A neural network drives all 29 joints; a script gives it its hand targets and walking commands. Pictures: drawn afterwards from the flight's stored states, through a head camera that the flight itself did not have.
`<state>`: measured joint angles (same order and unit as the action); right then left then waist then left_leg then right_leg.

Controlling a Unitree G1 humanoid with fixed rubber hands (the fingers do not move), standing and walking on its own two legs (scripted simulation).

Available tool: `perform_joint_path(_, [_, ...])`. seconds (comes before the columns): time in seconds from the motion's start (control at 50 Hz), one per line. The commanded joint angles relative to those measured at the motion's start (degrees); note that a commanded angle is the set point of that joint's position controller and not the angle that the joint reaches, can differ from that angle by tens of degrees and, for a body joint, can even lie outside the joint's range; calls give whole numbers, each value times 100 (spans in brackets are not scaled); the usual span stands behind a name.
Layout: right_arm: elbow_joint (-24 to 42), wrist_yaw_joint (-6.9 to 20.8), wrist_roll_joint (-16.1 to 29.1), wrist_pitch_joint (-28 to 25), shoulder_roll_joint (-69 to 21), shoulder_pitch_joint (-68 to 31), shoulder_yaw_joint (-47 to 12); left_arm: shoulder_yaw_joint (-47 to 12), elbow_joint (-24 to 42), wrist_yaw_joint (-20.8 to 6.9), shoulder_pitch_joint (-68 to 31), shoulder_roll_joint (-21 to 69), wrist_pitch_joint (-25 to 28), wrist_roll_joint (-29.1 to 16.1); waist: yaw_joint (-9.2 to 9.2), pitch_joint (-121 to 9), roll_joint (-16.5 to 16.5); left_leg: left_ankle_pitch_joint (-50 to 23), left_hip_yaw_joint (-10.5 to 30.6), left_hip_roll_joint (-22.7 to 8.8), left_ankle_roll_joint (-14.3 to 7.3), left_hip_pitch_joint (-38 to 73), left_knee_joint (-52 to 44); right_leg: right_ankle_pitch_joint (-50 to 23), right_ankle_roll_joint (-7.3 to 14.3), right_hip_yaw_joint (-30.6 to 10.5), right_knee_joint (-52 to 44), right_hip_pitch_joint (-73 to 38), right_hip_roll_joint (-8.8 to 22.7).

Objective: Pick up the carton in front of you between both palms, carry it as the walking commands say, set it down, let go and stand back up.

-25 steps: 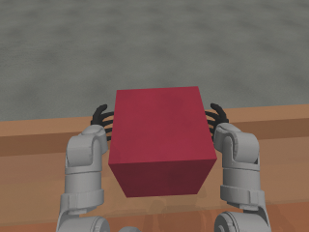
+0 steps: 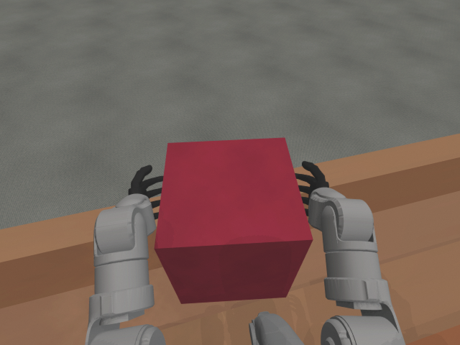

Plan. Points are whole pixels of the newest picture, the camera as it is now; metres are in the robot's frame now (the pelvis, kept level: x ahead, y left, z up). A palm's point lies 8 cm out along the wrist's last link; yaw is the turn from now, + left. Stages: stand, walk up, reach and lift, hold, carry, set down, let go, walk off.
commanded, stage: carry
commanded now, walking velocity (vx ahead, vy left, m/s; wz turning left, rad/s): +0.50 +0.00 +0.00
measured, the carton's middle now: (230, 224) +0.33 -0.03 +0.01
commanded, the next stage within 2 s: none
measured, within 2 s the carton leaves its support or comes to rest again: neither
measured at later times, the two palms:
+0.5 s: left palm (154, 130) +0.67 +0.13 -0.03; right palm (258, 120) +0.70 -0.17 -0.04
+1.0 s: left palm (165, 92) +1.06 +0.13 -0.16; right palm (239, 86) +1.05 -0.17 -0.15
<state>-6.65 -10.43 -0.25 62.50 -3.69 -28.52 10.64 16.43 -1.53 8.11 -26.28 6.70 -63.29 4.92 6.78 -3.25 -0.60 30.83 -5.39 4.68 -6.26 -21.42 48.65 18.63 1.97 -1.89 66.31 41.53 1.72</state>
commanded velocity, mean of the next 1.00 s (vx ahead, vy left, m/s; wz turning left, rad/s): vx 0.50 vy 0.00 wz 0.00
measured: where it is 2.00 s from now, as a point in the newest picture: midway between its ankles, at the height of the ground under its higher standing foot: (203, 186)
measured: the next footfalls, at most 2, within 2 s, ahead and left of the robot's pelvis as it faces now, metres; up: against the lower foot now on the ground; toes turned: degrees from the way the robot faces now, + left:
right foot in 0.18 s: +0.33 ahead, -0.11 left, -0.11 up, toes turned -3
left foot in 0.66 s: +0.64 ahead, +0.03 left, -0.22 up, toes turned +2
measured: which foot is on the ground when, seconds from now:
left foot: down 0.00-0.22, up 0.24-0.64, down 0.66-1.00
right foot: up 0.00-0.16, down 0.18-0.68, up 0.70-1.00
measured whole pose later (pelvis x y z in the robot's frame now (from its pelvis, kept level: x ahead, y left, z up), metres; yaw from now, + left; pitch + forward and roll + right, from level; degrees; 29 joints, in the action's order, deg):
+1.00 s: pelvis +0.72 +0.00 -0.24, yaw +1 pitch +4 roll +0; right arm -4.4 -10.1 2.5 55.8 -3.5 -27.2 9.6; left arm 14.3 3.8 8.6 -22.5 6.1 -57.5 2.8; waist 6.2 -0.6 -1.5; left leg 37.7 -3.6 6.7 -7.9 -16.2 50.3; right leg -10.1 3.4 0.0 41.6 41.3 1.6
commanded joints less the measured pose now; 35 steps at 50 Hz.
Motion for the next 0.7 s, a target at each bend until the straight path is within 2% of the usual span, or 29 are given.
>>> perform_joint_path(0.0, [1015,951,2186,-432,-5988,-4563,-4008,-3676,401,-378,-3764,4970,431,-1289,-55,-1616,362,-3014,2465,-1472,-928,1689,-774,-2063,204,-41,-741,900,204])
perform_joint_path(0.02, [955,948,2171,-486,-5990,-4314,-4007,-3780,422,-390,-3623,5004,499,-1321,56,-1680,295,-3233,2136,-1236,-807,2067,-588,-2448,236,224,-1368,951,44])
perform_joint_path(0.06, [895,944,2045,-610,-5922,-3874,-3962,-3911,536,-416,-3377,4950,598,-1290,166,-1607,211,-2266,1347,-757,-592,1279,-546,-3830,157,559,-3208,-679,-150])
perform_joint_path(0.1, [881,927,1959,-692,-5733,-3524,-3976,-4017,744,-439,-3281,4819,650,-1325,121,-1471,581,-2357,1237,-782,-478,1010,-238,-3889,118,844,-3777,-1632,-283])
perform_joint_path(0.12, [922,910,1904,-707,-5650,-3387,-3982,-4050,793,-433,-3205,4693,664,-1344,-57,-1427,765,-2693,1144,-812,-396,1088,81,-3777,138,971,-3967,-1907,-299])
perform_joint_path(0.14, [989,883,1855,-703,-5562,-3328,-3990,-4066,834,-416,-3114,4557,673,-1358,-245,-1549,644,-3086,988,-742,-285,1171,661,-3865,222,1033,-4332,-2408,-306])
perform_joint_path(0.16, [998,845,1785,-681,-5420,-3228,-3947,-4064,824,-397,-2915,4413,668,-1363,-852,-2201,587,-4254,687,-867,-85,1226,1935,-4002,355,1090,-4060,-3579,-277])
perform_joint_path(0.18, [1060,796,1707,-658,-5281,-3135,-3888,-4023,906,-402,-2776,4246,651,-1349,-1322,-2429,189,-3650,414,-677,149,743,3654,-3319,513,664,-4091,-4244,61])
perform_joint_path(0.2, [955,753,1581,-601,-5199,-2965,-3799,-4048,747,-360,-2795,4051,621,-1398,-931,-2867,-1351,668,635,-242,397,-1671,4734,-5635,1027,-757,-2444,-6497,1244])
perform_joint_path(0.22, [956,680,1470,-533,-4843,-2577,-3668,-4113,652,-333,-2572,4008,588,-1603,-1195,-3345,-1519,690,906,-106,507,-2831,5180,-3645,1545,-2506,-2804,-7116,1769])
perform_joint_path(0.24, [1134,616,1372,-511,-4735,-2672,-3593,-4215,686,-336,-2614,4174,588,-1733,-1400,-3233,-1126,514,955,-247,583,-3225,4963,-2325,1776,-3160,-3305,-6834,1874])
perform_joint_path(0.26, [1171,561,1211,-527,-4690,-2759,-3473,-4316,804,-396,-2761,4444,594,-1891,-1226,-2720,-173,224,934,-444,580,-2958,4296,-1658,1454,-2886,-3588,-5806,1546])
perform_joint_path(0.28, [1225,554,1081,-549,-4734,-2723,-3321,-4534,1051,-451,-3169,4641,634,-2088,-1209,-2621,-412,-74,1058,-542,519,-3150,3925,-2145,1586,-2908,-3359,-5503,1619])
perform_joint_path(0.32, [1372,574,962,-632,-4810,-2862,-3297,-4775,1165,-592,-3556,5052,713,-2444,-1137,-2377,-34,-523,1103,-780,484,-2716,2773,-2201,1515,-2376,-3234,-4486,1387])
perform_joint_path(0.34, [1437,592,934,-686,-4847,-2867,-3323,-4859,1208,-650,-3663,5149,761,-2547,-1159,-2308,-62,-417,1050,-730,573,-2506,2207,-1850,1552,-2278,-3332,-4115,1285])
perform_joint_path(0.36, [1474,600,918,-734,-4849,-2867,-3342,-4892,1235,-690,-3738,5202,796,-2583,-1201,-2252,-215,-543,898,-665,608,-2439,1599,-2194,1620,-2161,-3325,-4001,1262])
perform_joint_path(0.38, [1516,597,900,-784,-4838,-2841,-3385,-4958,1198,-715,-3695,5206,822,-2637,-1197,-2312,-422,-741,697,-563,586,-2219,1343,-2975,1608,-1877,-3344,-3918,1234])
perform_joint_path(0.4, [1544,593,855,-824,-4836,-2806,-3422,-4988,1159,-722,-3616,5184,863,-2638,-1187,-2539,-657,-1531,598,-587,480,-2270,1956,-3755,1498,-1748,-2961,-4194,1263])
perform_joint_path(0.42, [1589,587,837,-858,-4780,-2622,-3472,-4970,1127,-722,-3417,5139,885,-2639,-1185,-2585,-697,-1676,586,-622,411,-2587,1890,-3861,1374,-1662,-2812,-4507,1204])
perform_joint_path(0.44, [1633,580,794,-882,-4695,-2591,-3483,-4962,1132,-726,-3351,5089,905,-2627,-1308,-2394,-412,-2707,758,-717,368,-3123,1137,-3150,1217,-1335,-2338,-4799,778])
perform_joint_path(0.48, [1763,563,792,-877,-4489,-2544,-3481,-4912,1035,-700,-3135,4878,908,-2574,-1484,-2089,-118,-3957,435,-527,419,-2697,-504,-2265,1076,-952,-2202,-4382,400])
perform_joint_path(0.54, [1739,509,729,-742,-4118,-2360,-3364,-4768,932,-617,-2894,4558,832,-2456,-1510,-1540,-406,-5168,-68,-277,363,-676,-1874,-1318,907,-485,-2367,-2912,231])
perform_joint_path(0.56, [1738,489,684,-672,-3997,-2337,-3322,-4668,825,-581,-2829,4446,790,-2396,-1398,-1410,-640,-5442,-48,-323,290,-292,-2041,-1047,795,-460,-2143,-2717,220])
perform_joint_path(0.58, [1653,465,617,-595,-3870,-2297,-3227,-4580,736,-548,-2842,4335,729,-2305,-1104,-1668,-724,-5844,-274,-287,175,471,-1282,-1444,625,-161,-1610,-2473,368])
perform_joint_path(0.6, [1573,440,622,-520,-3689,-2155,-3180,-4487,616,-513,-2715,4241,647,-2218,-696,-1847,-620,-5295,-282,-209,110,961,-1472,-2241,459,68,-994,-2595,271])
perform_joint_path(0.62, [1497,424,639,-452,-3566,-2114,-3117,-4371,557,-469,-2775,4111,577,-2101,-128,-2044,-355,-4965,-457,-154,86,1760,-1786,-3103,328,400,205,-2528,253])
perform_joint_path(0.64, [1422,413,623,-392,-3487,-2096,-3035,-4209,533,-403,-2875,3978,498,-1954,385,-1902,686,-4459,-16,-457,-49,2368,-2252,-1925,143,713,2208,-1857,-107])
perform_joint_path(0.66, [1239,381,689,-318,-3310,-2181,-3007,-3966,464,-320,-2833,3825,403,-1817,-201,-1904,1707,-6779,1450,-1480,-415,3687,-766,1903,45,426,3419,161,-631])
perform_joint_path(0.68, [1080,360,890,-246,-3414,-2153,-3123,-3688,346,-199,-2571,3518,304,-1617,-429,-2149,1308,-6325,2810,-1989,-631,3845,-920,1746,73,-3,3371,809,-540])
